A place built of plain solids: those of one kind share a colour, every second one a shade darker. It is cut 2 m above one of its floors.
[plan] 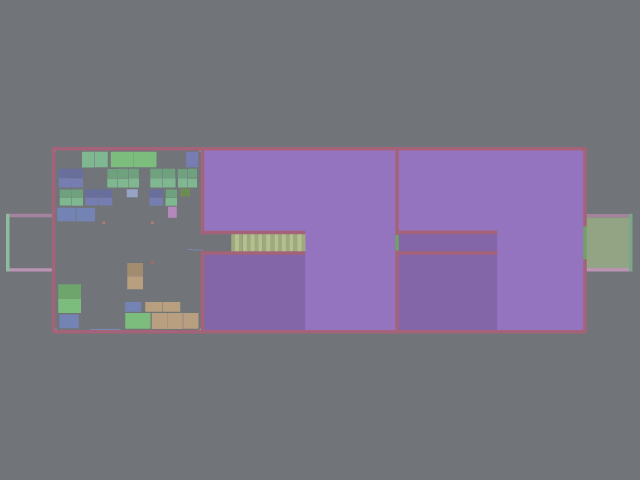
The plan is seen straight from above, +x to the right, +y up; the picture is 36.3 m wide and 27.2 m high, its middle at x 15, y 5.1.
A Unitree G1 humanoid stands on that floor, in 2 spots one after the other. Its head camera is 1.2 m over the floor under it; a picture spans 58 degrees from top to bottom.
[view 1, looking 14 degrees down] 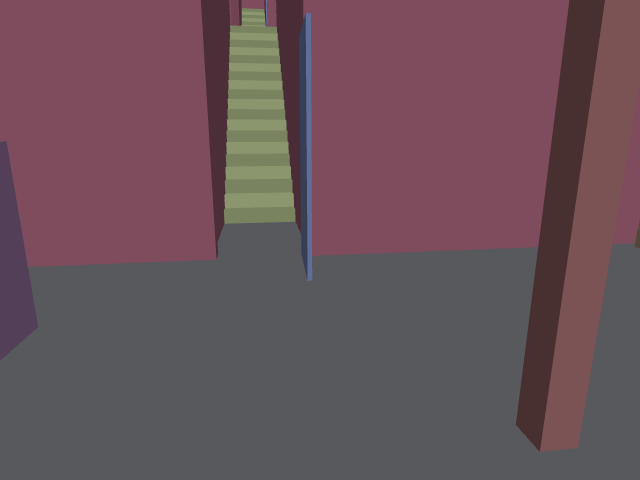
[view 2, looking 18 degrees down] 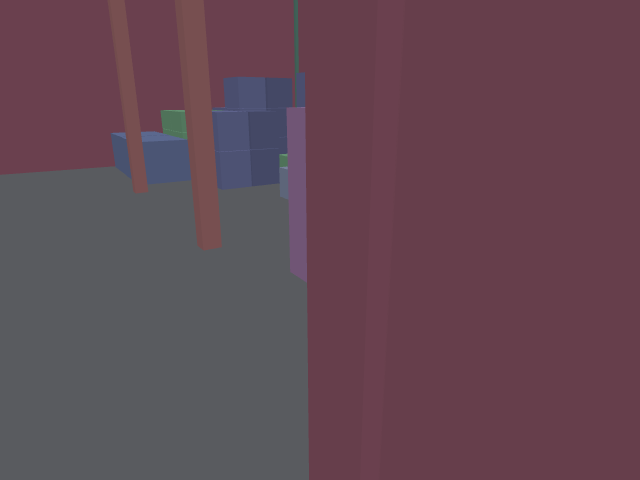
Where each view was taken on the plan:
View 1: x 4.12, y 4.95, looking -8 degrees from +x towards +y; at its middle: wall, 4.29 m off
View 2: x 8.97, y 4.95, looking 147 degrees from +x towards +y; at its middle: wall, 0.84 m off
